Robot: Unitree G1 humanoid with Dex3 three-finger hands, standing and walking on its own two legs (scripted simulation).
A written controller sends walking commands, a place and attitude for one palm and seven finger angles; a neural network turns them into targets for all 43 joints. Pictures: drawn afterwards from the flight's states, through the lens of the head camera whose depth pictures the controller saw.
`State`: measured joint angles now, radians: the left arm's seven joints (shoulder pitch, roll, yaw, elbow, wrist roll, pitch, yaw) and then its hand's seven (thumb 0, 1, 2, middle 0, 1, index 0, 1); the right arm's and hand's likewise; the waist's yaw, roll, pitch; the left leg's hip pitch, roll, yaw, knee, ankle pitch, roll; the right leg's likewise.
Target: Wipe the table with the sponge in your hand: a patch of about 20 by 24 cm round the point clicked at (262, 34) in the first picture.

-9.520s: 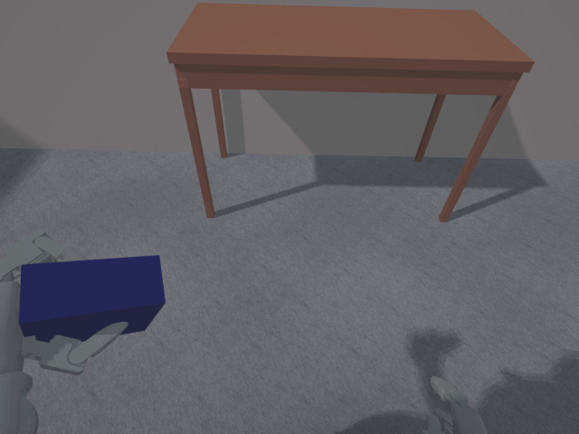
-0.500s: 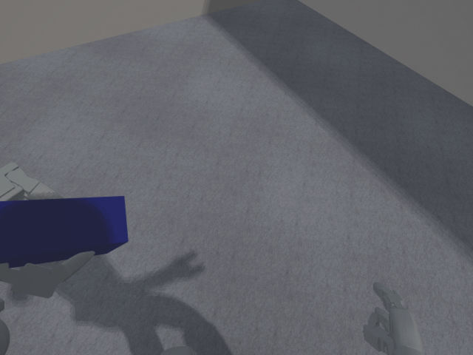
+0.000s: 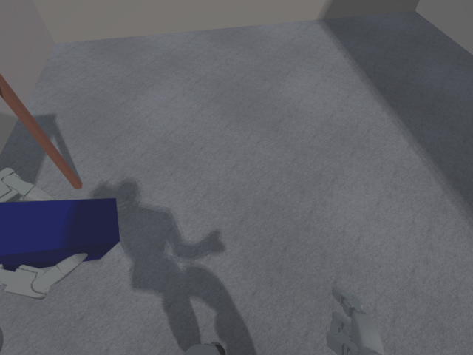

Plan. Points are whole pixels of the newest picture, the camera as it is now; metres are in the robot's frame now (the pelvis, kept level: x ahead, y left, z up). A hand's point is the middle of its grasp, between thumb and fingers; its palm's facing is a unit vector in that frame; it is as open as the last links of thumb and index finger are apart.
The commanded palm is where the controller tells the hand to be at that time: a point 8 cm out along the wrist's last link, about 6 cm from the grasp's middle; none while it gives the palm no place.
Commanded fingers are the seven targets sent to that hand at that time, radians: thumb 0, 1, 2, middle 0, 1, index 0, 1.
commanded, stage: turn to face it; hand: left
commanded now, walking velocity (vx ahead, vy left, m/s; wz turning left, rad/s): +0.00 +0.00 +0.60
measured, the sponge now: (73, 235) +0.22 +0.23 +0.16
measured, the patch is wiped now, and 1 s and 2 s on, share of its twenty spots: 0.00 0.00 0.00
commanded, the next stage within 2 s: none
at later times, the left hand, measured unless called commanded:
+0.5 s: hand out of the picture +0.06 +0.31 +0.18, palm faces +0.59 -0.68 -0.44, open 9.3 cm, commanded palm -0.02 +0.33 +0.18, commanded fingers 0.00 0.10 1.30 -1.20 -1.60 -1.20 -1.60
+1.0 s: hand out of the picture -0.09 +0.25 +0.17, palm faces +0.76 -0.48 -0.44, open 9.3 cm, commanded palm -0.17 +0.26 +0.18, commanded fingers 0.00 0.10 1.30 -1.20 -1.60 -1.20 -1.60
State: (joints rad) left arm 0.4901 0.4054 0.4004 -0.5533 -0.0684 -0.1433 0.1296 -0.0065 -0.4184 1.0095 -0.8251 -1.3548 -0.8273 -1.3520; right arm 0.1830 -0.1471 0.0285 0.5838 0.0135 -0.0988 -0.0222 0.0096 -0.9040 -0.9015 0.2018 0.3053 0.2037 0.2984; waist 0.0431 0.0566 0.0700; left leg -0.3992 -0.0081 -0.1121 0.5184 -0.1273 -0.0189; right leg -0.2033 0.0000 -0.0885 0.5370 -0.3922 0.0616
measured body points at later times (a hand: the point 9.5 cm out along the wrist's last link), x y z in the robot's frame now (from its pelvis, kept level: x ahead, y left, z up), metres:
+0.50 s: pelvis -0.08 +0.01 +0.00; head -0.05 +0.04 +0.45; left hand +0.02 +0.34 +0.20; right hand +0.15 -0.16 -0.07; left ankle -0.11 +0.12 -0.73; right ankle -0.05 -0.11 -0.66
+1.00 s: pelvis -0.13 -0.07 +0.01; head -0.10 -0.06 +0.46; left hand -0.13 +0.27 +0.20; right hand +0.14 -0.18 -0.09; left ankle -0.22 +0.05 -0.65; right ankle -0.09 -0.13 -0.73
